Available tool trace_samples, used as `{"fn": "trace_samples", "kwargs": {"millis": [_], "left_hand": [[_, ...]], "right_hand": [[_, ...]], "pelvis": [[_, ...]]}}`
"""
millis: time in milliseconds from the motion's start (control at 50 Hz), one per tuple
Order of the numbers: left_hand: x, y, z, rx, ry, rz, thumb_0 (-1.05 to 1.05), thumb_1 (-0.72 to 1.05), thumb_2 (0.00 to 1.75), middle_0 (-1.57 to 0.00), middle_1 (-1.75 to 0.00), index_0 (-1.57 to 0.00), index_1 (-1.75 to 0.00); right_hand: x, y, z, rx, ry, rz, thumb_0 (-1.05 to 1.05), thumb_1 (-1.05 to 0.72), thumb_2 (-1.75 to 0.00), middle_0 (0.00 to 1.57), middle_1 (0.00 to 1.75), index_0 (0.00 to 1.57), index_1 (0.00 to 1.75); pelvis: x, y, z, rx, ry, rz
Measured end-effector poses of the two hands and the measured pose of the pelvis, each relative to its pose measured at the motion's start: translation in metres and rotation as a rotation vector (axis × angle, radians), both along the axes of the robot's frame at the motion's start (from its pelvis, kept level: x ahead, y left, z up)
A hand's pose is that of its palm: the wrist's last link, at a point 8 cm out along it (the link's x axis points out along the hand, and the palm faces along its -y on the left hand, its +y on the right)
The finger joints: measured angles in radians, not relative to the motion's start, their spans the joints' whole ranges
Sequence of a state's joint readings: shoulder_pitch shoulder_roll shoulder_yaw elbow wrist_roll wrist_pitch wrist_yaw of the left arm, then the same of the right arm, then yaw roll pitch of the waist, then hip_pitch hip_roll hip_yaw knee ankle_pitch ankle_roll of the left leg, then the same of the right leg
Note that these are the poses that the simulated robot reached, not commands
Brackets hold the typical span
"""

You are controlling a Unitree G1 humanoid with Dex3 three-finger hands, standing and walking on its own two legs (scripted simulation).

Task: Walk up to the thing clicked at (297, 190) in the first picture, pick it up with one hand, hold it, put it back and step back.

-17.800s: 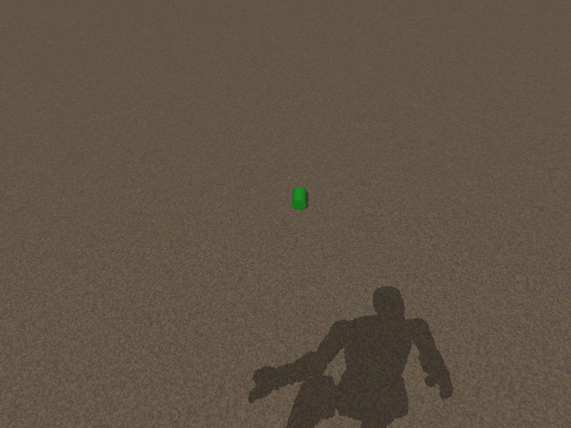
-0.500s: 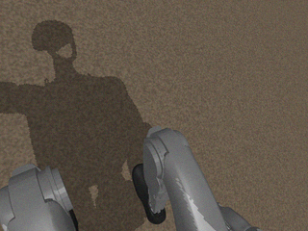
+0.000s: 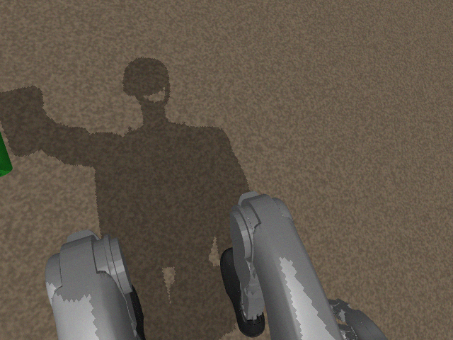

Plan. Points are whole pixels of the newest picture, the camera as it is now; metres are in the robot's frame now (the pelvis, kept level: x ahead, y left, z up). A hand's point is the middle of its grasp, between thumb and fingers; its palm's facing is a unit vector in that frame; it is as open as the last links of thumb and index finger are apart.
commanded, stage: lift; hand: left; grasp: from above
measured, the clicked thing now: out of the picture +0.48 +0.35 -0.17
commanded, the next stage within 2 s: hold in 1.68 s
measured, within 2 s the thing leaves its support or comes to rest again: neither
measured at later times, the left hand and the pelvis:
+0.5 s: hand out of the picture +0.41 +0.35 -0.04, palm faces -0.44 -0.13 -0.89, open 12.0 cm; pelvis -0.01 +0.00 +0.07, yaw +4 degrees
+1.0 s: hand out of the picture +0.34 +0.32 +0.17, palm faces -0.41 -0.15 -0.90, open 12.0 cm; pelvis +0.00 +0.00 +0.24, yaw +8 degrees
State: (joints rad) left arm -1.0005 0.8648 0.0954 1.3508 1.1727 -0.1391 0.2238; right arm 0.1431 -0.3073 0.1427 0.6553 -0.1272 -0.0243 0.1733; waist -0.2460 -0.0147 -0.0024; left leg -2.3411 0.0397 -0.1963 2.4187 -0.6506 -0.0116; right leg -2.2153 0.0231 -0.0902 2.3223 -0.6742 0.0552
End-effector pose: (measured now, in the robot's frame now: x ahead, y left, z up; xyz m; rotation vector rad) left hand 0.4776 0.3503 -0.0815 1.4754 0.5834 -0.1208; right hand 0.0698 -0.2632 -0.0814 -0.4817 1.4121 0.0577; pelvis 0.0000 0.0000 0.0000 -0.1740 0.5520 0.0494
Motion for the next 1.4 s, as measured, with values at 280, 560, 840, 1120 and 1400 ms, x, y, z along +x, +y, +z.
{"fn": "trace_samples", "kwargs": {"millis": [280,560,840,1120,1400], "left_hand": [[-0.023,0.002,0.038,-0.014,0.015,0.012,-0.01,-0.22,0.63,-0.54,-0.55,-0.52,-0.55],[-0.068,0.003,0.124,-0.021,0.008,-0.003,-0.01,-0.22,0.65,-0.54,-0.54,-0.53,-0.54],[-0.106,-0.019,0.238,-0.043,-0.024,-0.018,0.0,-0.21,0.63,-0.54,-0.54,-0.53,-0.53],[-0.142,-0.034,0.355,-0.044,-0.017,0.003,-0.01,-0.22,0.66,-0.53,-0.56,-0.52,-0.56],[-0.145,-0.054,0.42,-0.032,-0.009,0.017,-0.01,-0.22,0.67,-0.52,-0.58,-0.52,-0.58]], "right_hand": [[-0.016,0.0,0.018,-0.018,0.007,-0.089,0.01,-0.9,-0.9,0.2,0.3,0.2,0.3],[0.025,0.005,0.06,0.018,-0.126,-0.101,0.01,-0.9,-0.9,0.2,0.3,0.2,0.3],[0.075,0.019,0.147,0.053,-0.291,-0.104,0.01,-0.89,-0.9,0.2,0.3,0.2,0.3],[0.084,0.028,0.254,0.084,-0.376,-0.142,0.01,-0.89,-0.9,0.2,0.3,0.2,0.3],[0.093,0.023,0.326,0.081,-0.421,-0.173,0.01,-0.89,-0.9,0.2,0.3,0.2,0.3]], "pelvis": [[-0.006,0.001,0.024,0.014,0.018,0.021],[-0.009,0.001,0.081,0.043,0.028,0.044],[-0.006,0.001,0.174,0.074,-0.04,0.068],[0.011,0.003,0.282,0.118,-0.175,0.089],[0.035,0.004,0.354,0.151,-0.286,0.095]]}}
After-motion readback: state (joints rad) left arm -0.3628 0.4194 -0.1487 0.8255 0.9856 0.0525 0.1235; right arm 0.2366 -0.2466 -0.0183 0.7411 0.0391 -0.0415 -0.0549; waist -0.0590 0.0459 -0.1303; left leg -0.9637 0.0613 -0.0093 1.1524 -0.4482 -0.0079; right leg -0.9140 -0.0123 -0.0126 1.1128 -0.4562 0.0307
